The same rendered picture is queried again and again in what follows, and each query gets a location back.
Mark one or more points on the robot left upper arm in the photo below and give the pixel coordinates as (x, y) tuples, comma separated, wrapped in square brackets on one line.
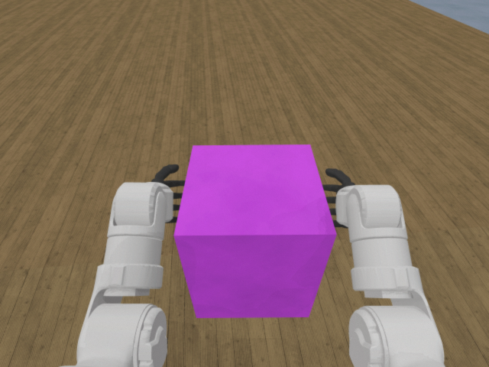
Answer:
[(124, 335)]

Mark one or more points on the right robot hand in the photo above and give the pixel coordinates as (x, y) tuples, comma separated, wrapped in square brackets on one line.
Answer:
[(344, 180)]

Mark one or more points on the left robot forearm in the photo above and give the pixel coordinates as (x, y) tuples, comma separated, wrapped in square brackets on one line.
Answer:
[(133, 250)]

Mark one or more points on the robot right upper arm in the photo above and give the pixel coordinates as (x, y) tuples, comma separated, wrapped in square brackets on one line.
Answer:
[(393, 336)]

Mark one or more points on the right robot forearm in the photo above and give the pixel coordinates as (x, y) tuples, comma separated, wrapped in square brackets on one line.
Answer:
[(381, 255)]

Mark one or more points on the carton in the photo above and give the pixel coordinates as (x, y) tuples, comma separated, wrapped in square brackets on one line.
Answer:
[(254, 231)]

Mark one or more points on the left robot hand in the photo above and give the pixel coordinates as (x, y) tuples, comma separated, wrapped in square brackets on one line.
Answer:
[(159, 178)]

